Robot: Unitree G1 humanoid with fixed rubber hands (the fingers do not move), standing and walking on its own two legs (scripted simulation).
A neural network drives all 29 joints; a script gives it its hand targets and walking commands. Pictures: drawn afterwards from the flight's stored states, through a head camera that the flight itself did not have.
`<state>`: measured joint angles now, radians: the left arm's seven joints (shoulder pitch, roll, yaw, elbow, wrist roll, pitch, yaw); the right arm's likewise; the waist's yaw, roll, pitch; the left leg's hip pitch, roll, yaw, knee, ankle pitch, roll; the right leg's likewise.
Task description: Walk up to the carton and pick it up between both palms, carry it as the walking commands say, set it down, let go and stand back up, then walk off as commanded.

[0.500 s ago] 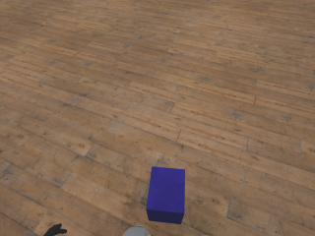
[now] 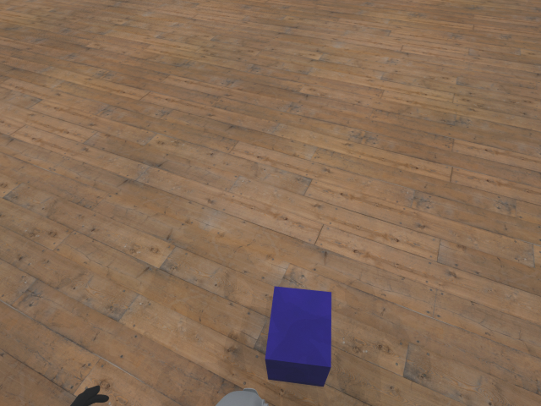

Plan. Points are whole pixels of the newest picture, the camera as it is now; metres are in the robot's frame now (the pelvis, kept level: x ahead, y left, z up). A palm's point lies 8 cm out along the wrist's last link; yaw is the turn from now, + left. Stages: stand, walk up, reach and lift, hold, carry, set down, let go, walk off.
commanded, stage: walk up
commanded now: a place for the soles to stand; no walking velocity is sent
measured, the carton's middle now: (299, 336) +0.43 -0.04 -0.62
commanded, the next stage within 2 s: reach and lift in 0.80 s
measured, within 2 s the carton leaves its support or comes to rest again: neither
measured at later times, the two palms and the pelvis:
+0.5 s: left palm out of the picture +0.09 +0.33 -0.07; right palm out of the picture +0.10 -0.30 -0.09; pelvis +0.00 +0.01 +0.01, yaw +0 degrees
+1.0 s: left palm out of the picture +0.12 +0.31 -0.09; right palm out of the picture +0.12 -0.27 -0.09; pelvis -0.01 +0.00 +0.01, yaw -1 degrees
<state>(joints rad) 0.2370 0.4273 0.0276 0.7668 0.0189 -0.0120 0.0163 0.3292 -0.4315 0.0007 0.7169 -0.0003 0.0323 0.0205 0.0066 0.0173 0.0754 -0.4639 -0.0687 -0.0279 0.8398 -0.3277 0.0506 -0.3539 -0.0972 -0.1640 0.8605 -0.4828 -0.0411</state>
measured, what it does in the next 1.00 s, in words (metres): stands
